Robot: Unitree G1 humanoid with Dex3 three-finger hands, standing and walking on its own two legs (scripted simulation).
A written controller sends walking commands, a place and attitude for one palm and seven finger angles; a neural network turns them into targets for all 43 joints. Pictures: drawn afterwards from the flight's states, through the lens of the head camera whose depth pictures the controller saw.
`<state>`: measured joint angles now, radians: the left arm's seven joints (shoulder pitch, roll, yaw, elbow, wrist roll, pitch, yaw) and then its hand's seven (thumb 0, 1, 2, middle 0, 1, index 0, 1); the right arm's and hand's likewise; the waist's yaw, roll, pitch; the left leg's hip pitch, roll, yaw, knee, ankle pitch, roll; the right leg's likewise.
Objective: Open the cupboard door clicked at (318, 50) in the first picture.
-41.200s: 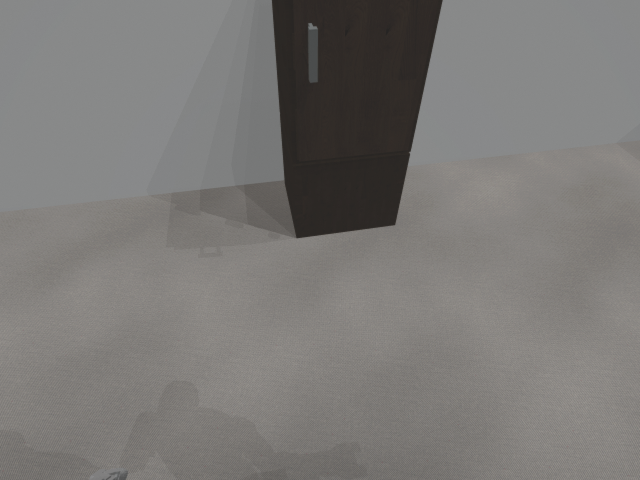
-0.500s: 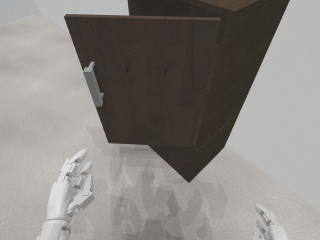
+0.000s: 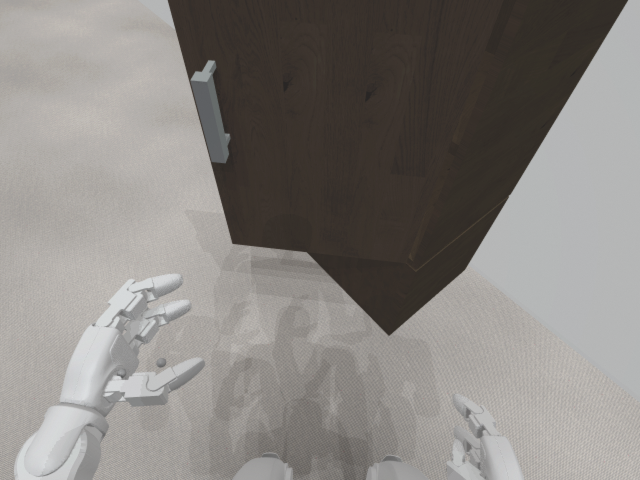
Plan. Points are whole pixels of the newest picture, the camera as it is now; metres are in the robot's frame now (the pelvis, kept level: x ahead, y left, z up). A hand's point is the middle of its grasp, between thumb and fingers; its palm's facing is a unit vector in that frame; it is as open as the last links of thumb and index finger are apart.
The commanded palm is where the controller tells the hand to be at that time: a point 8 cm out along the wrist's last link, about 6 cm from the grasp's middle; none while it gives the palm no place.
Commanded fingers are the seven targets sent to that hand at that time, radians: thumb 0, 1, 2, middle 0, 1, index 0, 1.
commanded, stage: raise the hand with hooked fingers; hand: left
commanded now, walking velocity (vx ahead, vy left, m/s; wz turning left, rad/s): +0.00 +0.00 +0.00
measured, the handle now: (215, 113) +0.61 +0.21 +0.10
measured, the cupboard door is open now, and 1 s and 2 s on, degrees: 43 43 43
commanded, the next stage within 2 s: move the hooked fingers beside the handle in 1.34 s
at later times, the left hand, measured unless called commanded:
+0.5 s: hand (107, 305) +0.28 +0.25 +0.09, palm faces -0.01 -1.00 -0.05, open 13.4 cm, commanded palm +0.25 +0.30 +0.10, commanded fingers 0.00 -0.50 0.30 -0.30 -1.20 -0.30 -1.20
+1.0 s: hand (81, 251) +0.32 +0.28 +0.13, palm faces -0.03 -1.00 -0.03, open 14.0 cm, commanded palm +0.29 +0.32 +0.13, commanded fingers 0.00 -0.50 0.30 -0.30 -1.20 -0.30 -1.20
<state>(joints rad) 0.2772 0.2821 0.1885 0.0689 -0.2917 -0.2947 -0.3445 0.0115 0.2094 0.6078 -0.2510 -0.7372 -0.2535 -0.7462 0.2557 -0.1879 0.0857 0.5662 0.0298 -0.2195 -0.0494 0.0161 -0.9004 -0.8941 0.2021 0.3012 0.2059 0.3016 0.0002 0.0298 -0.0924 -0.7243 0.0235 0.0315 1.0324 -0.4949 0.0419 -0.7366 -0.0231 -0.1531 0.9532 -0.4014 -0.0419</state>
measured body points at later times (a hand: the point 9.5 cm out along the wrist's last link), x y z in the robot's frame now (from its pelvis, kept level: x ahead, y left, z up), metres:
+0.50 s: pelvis +0.02 +0.01 +0.02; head +0.05 +0.02 +0.47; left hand +0.27 +0.31 +0.10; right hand +0.19 -0.23 -0.04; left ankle +0.01 +0.09 -0.68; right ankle +0.04 -0.10 -0.68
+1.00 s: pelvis +0.02 +0.01 +0.04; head +0.05 +0.01 +0.49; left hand +0.31 +0.33 +0.13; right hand +0.17 -0.25 -0.04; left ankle +0.01 +0.09 -0.68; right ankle +0.04 -0.10 -0.68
